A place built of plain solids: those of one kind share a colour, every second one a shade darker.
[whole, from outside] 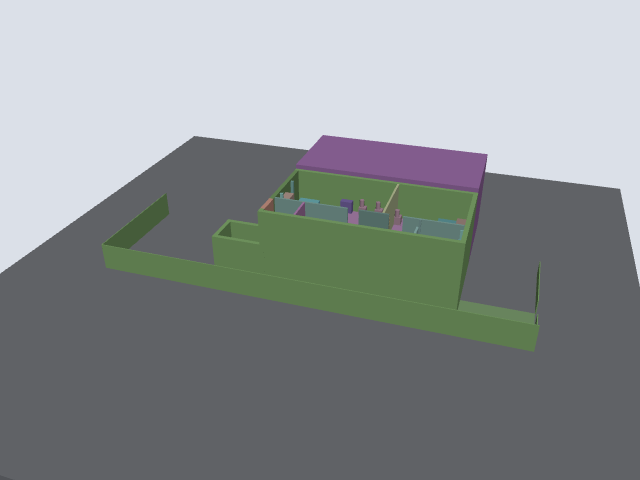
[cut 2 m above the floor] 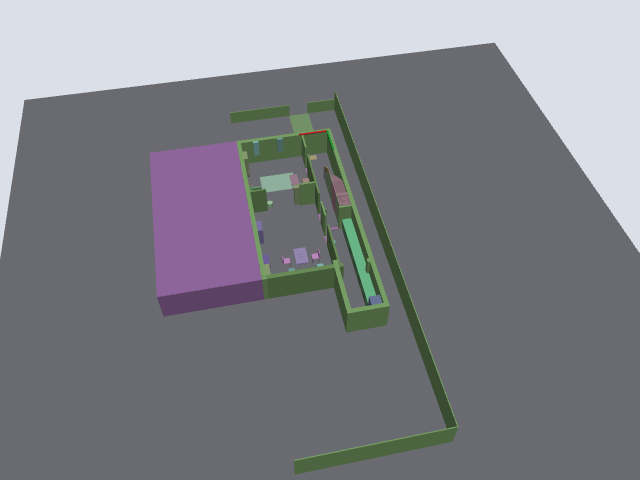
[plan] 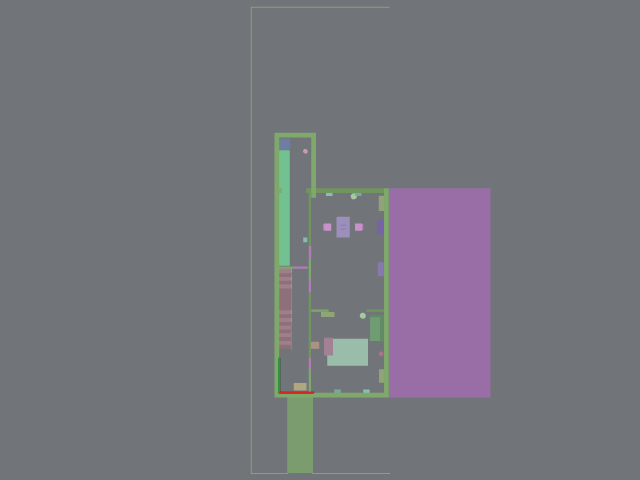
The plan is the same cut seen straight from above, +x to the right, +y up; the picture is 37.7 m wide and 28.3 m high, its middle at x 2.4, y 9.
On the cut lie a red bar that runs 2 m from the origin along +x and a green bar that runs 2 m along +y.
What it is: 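A semi-detached two-storey house, 6.2 m wide inside and 11.8 m deep with a one-storey outshot of 3.3 m behind the kitchen; a hall 1.74 m wide with a straight stair of 17 risers of 166 mm on goings of 225 mm and a flat half landing; a through lounge; upstairs three bedrooms and a bathroom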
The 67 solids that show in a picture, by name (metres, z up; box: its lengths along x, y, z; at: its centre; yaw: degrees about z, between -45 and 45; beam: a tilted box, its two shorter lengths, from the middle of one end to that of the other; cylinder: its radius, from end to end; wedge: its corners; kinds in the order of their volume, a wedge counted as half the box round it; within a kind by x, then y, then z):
{
 "neighbour_house_1": {"box": [6.0, 12.34, 5.66], "at": [9.46, 5.89, 2.78]},
 "wall_1": {"box": [0.06, 27.55, 1.85], "at": [-1.65, 8.98, 0.88]},
 "wall_2": {"box": [2.21, 0.06, 1.05], "at": [-0.58, -4.77, 0.47]},
 "wall_3": {"box": [0.28, 12.34, 5.36], "at": [-0.14, 5.89, 2.63]},
 "wall_4": {"box": [0.28, 3.84, 3.04], "at": [-0.14, 13.41, 1.47]},
 "wall_5": {"box": [0.43, 0.28, 5.36], "at": [-0.07, 11.92, 2.63]},
 "wall_6": {"box": [0.83, 0.14, 2.74], "at": [0.41, 7.37, 1.32]},
 "wall_7": {"box": [2.44, 0.28, 3.04], "at": [0.94, 15.19, 1.47]},
 "wall_8": {"box": [0.14, 1.35, 2.74], "at": [1.81, 0.68, 1.32]},
 "wall_9": {"box": [0.14, 3.84, 2.74], "at": [1.81, 3.98, 1.32]},
 "wall_10": {"box": [0.14, 1.27, 2.74], "at": [1.81, 7.26, 1.32]},
 "wall_11": {"box": [0.14, 3.12, 2.74], "at": [1.81, 10.21, 1.32]},
 "wall_12": {"box": [0.28, 3.84, 3.04], "at": [2.02, 13.41, 1.47]},
 "wall_13": {"box": [1.04, 0.14, 2.74], "at": [2.4, 4.83, 1.32]},
 "wall_14": {"box": [8.2, 0.06, 1.85], "at": [2.42, 22.72, 0.88]},
 "wall_15": {"box": [6.74, 0.28, 5.36], "at": [3.09, -0.14, 2.63]},
 "wall_16": {"box": [4.87, 0.28, 5.36], "at": [4.03, 11.92, 2.63]},
 "wall_17": {"box": [4.59, 0.06, 1.05], "at": [4.23, -4.77, 0.47]},
 "wall_18": {"box": [1.04, 0.14, 2.74], "at": [5.66, 4.83, 1.32]},
 "wall_19": {"box": [0.28, 12.34, 5.36], "at": [6.32, 5.89, 2.63]},
 "tread_1": {"box": [0.72, 4.7, 0.19], "at": [0.36, 4.95, 0.07]},
 "tread_2": {"box": [0.72, 4.48, 0.35], "at": [0.36, 5.06, 0.16]},
 "tread_3": {"box": [0.72, 4.25, 0.52], "at": [0.36, 5.17, 0.24]},
 "tread_4": {"box": [0.72, 4.03, 0.69], "at": [0.36, 5.29, 0.32]},
 "tread_5": {"box": [0.72, 3.8, 0.85], "at": [0.36, 5.4, 0.41]},
 "tread_6": {"box": [0.72, 3.35, 1.19], "at": [0.36, 5.62, 0.57]},
 "tread_7": {"box": [0.72, 3.13, 1.35], "at": [0.36, 5.74, 0.66]},
 "tread_8": {"box": [0.72, 2.9, 1.52], "at": [0.36, 5.85, 0.74]},
 "tread_9": {"box": [0.72, 2.68, 1.68], "at": [0.36, 5.96, 0.82]},
 "tread_10": {"box": [0.72, 2.46, 1.85], "at": [0.36, 6.07, 0.91]},
 "tread_11": {"box": [0.72, 0.93, 2.18], "at": [0.36, 6.83, 1.07]},
 "tread_12": {"box": [0.72, 0.71, 2.35], "at": [0.36, 6.95, 1.16]},
 "tread_13": {"box": [0.72, 0.48, 2.52], "at": [0.36, 7.06, 1.24]},
 "tread_14": {"box": [0.72, 0.26, 2.68], "at": [0.36, 7.17, 1.32]},
 "upper_floor_rooms_1": {"box": [4.44, 11.78, 0.14], "at": [3.96, 5.89, 2.76]},
 "landing_wall_1": {"box": [0.14, 3.6, 2.62], "at": [1.81, 1.8, 4.0]},
 "landing_wall_2": {"box": [0.14, 1.86, 2.62], "at": [1.81, 5.37, 4.0]},
 "landing_wall_3": {"box": [0.14, 4.77, 2.62], "at": [1.81, 9.39, 4.0]},
 "ground_1": {"box": [1.52, 4.45, 0.5], "at": [1.23, -2.51, -0.25]},
 "wardrobe_bed_1": {"box": [1.34, 0.6, 2.05], "at": [2.83, 0.3, 3.81]},
 "wardrobe_bed_2": {"box": [1.4, 0.6, 2.05], "at": [2.97, 11.47, 3.81]},
 "bed_1": {"box": [2.0, 1.41, 0.5], "at": [5.18, 10.93, 3.03]},
 "bed_2": {"box": [1.56, 2.0, 0.5], "at": [5.34, 1.0, 3.03]},
 "bedrooms_wall_1": {"box": [4.3, 0.14, 2.62], "at": [4.03, 4.83, 4.0]},
 "shelf_1": {"box": [0.8, 0.3, 1.67], "at": [2.86, 4.61, 0.79]},
 "shelf_2": {"box": [0.32, 0.9, 1.73], "at": [6.02, 11.16, 0.81]},
 "shelf_3": {"box": [0.3, 0.8, 1.77], "at": [6.03, 0.98, 0.83]},
 "back_wall_over_outshot_1": {"box": [1.44, 0.28, 2.62], "at": [0.87, 11.92, 4.0]},
 "fridge_freezer_1": {"box": [0.65, 0.65, 1.85], "at": [0.33, 14.64, 0.88]},
 "dresser_1": {"box": [0.42, 0.8, 0.87], "at": [5.97, 8.24, 3.22]},
 "dresser_2": {"box": [0.42, 0.9, 0.92], "at": [5.97, 9.75, 0.41]},
 "bath_wall_1": {"box": [1.74, 0.14, 2.62], "at": [0.87, 9.81, 4.0]},
 "sofa_1": {"box": [0.65, 1.24, 0.37], "at": [5.67, 3.82, 0.24]},
 "sofa_2": {"box": [0.24, 1.56, 0.83], "at": [6.06, 3.82, 0.36]},
 "slotfit_storage_1": {"box": [0.36, 0.84, 1.34], "at": [5.99, 7.28, 0.62]},
 "laid_rug_front_room_1": {"box": [2.4, 1.6, 0.06], "at": [4.03, 2.38, -0.02]},
 "curtains_curtains_1": {"box": [0.39, 0.19, 1.51], "at": [3.43, 0.09, 1.59]},
 "curtains_curtains_2": {"box": [0.39, 0.19, 1.51], "at": [5.15, 0.09, 1.59]},
 "worktop_1": {"box": [0.62, 6.81, 0.04], "at": [0.31, 10.89, 0.88]},
 "stair_guard_landing_1": {"box": [0.04, 1.15, 2.86], "at": [0.74, 5.64, 1.38]},
 "nightstand_1": {"box": [0.5, 0.43, 0.6], "at": [5.4, 4.55, 3.08]},
 "meeting_table_1": {"box": [0.79, 1.22, 0.07], "at": [3.77, 9.76, 0.7]},
 "box_cardboard_1": {"box": [0.55, 0.41, 0.29], "at": [2.08, 2.79, 0.09]},
 "coffee_table_1": {"box": [0.54, 1.05, 0.07], "at": [2.9, 2.72, 0.36]},
 "laid_doormat_1": {"box": [0.75, 0.45, 0.06], "at": [1.23, 0.35, -0.02]},
 "side_chair_1": {"box": [0.42, 0.42, 0.04], "at": [2.86, 9.76, 0.43]},
 "side_chair_2": {"box": [0.42, 0.42, 0.04], "at": [4.68, 9.76, 0.43]}
}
